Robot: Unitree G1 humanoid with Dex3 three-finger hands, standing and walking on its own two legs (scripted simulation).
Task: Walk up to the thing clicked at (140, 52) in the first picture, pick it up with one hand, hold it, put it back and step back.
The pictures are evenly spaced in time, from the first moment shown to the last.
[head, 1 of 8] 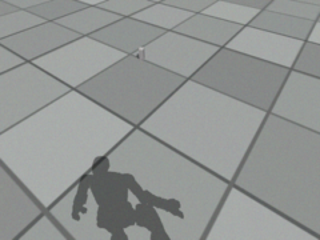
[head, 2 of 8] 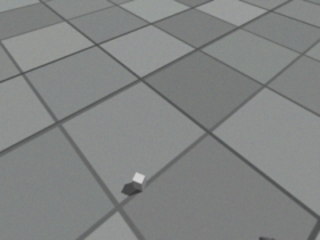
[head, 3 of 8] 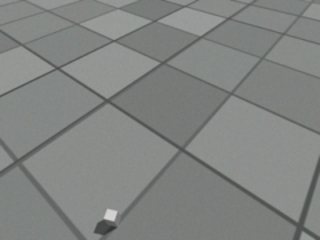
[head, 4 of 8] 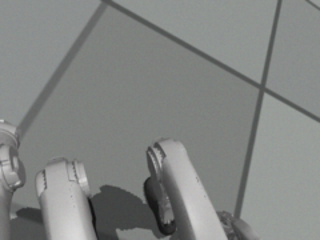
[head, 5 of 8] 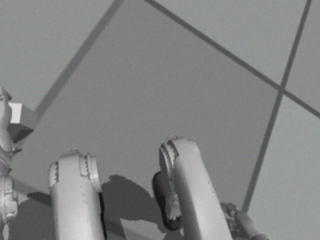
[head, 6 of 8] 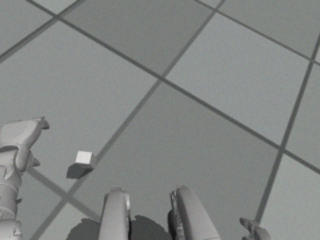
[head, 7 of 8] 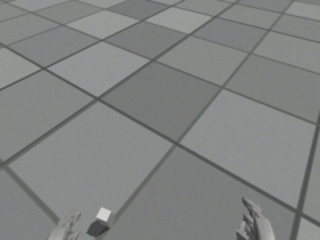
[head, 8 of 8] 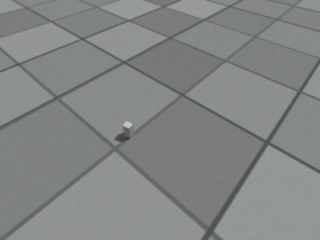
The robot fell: no
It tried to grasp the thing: yes
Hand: left
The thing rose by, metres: 0.01
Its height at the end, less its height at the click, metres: +0.00
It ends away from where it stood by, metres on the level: 0.01
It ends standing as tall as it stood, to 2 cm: yes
